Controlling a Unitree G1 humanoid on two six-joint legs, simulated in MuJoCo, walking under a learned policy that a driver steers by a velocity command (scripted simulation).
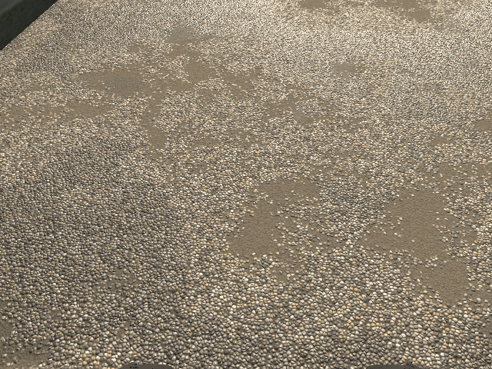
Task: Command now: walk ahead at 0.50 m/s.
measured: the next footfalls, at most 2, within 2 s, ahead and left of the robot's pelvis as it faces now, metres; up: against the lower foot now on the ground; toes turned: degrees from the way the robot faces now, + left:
left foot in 1.24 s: +0.07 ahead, +0.04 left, +0.00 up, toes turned -30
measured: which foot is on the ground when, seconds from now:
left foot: down 0.00-0.98, up 1.00-1.00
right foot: down 0.00-1.00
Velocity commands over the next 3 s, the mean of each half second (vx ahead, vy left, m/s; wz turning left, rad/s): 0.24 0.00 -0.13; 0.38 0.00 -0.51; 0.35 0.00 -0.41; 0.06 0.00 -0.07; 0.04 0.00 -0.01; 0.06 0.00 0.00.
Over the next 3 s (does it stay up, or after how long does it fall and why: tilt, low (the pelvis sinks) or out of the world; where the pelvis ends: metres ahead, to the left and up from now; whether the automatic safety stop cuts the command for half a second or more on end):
stays up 0.03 -0.01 0.04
